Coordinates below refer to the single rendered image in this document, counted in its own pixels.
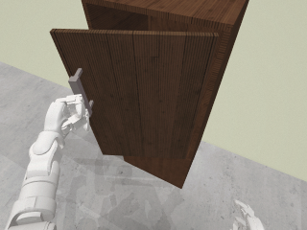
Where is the handle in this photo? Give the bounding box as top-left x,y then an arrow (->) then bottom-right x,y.
68,68 -> 94,117

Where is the cupboard door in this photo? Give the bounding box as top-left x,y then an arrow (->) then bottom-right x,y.
49,28 -> 219,159

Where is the left robot hand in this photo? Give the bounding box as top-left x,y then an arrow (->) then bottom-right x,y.
43,94 -> 90,139

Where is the right robot hand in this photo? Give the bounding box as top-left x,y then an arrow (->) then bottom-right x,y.
230,199 -> 265,230

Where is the left robot forearm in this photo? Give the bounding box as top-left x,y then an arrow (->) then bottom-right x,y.
4,130 -> 65,230

